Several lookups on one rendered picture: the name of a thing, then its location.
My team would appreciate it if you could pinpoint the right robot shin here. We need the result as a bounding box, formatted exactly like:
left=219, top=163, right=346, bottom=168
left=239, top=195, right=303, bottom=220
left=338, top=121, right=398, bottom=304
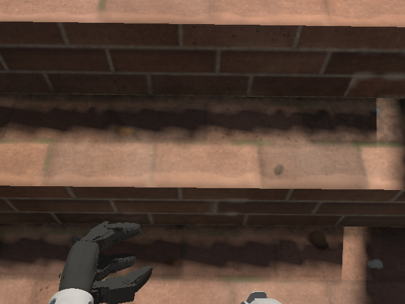
left=246, top=291, right=267, bottom=303

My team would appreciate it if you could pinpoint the robot left hand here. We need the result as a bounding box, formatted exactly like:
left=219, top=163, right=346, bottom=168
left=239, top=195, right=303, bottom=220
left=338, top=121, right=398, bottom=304
left=59, top=221, right=153, bottom=304

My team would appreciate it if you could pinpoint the robot left forearm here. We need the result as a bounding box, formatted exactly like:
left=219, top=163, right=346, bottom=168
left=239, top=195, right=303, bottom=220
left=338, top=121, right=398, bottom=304
left=48, top=288, right=94, bottom=304

